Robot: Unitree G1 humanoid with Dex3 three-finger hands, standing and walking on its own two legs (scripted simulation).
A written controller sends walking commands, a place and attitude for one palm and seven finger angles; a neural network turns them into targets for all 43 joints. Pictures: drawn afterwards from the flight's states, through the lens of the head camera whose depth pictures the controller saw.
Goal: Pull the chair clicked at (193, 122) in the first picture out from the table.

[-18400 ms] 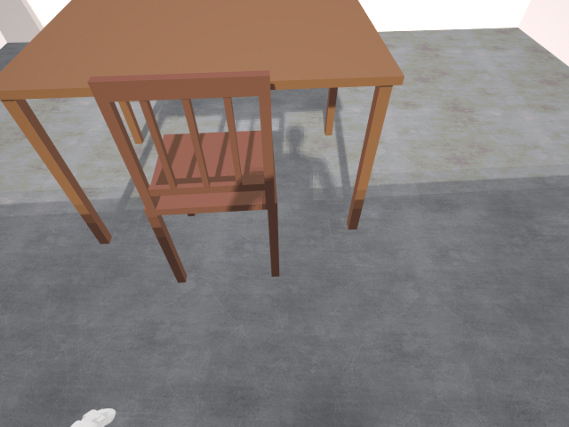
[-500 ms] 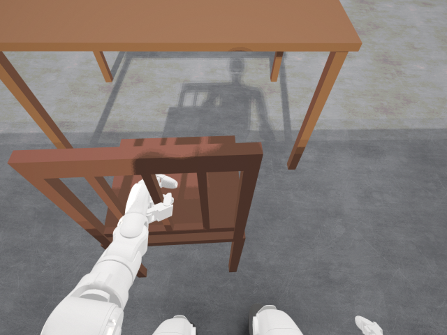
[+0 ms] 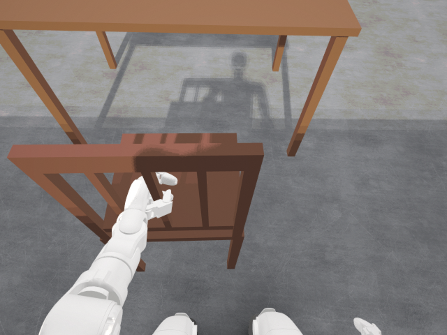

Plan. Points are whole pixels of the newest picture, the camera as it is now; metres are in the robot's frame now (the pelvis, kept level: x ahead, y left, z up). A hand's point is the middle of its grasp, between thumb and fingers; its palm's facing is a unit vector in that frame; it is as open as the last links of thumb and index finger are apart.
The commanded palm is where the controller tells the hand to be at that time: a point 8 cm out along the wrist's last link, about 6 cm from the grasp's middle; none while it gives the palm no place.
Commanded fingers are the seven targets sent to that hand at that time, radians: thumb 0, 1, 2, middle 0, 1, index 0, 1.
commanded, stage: step backward, pulling the chair out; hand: left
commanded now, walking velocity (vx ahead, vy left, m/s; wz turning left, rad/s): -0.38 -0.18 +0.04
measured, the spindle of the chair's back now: (159, 201) +0.38 +0.15 -0.09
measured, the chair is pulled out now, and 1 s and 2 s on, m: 0.37 0.62 0.68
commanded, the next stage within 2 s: stop walking, hand still on the chair in 0.66 s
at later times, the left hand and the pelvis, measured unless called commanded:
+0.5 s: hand (162, 253) +0.26 +0.12 -0.06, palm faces +0.00 -0.99 -0.17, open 4.9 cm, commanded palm +0.25 +0.17 -0.06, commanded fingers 0.00 0.90 0.90 -0.50 -1.45 -0.50 -1.45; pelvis -0.10 -0.01 +0.01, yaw -1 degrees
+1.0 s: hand out of the picture +0.12 +0.10 -0.05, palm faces +0.00 -0.99 -0.14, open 4.9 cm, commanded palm +0.10 +0.15 -0.04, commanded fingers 0.00 0.90 0.90 -0.50 -1.45 -0.50 -1.45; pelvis -0.21 -0.02 +0.01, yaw +1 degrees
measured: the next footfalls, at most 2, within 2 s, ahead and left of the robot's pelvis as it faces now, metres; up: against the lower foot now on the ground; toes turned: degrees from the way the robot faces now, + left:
right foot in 0.08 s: +0.04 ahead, -0.16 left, +0.00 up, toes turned -1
left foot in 0.34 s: -0.03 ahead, +0.12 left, +0.00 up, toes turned -1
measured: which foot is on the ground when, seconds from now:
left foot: down 0.00-0.16, up 0.18-0.32, down 0.34-0.66, up 0.68-0.88, down 0.90-1.00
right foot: up 0.00-0.06, down 0.08-0.38, up 0.40-0.60, down 0.62-1.00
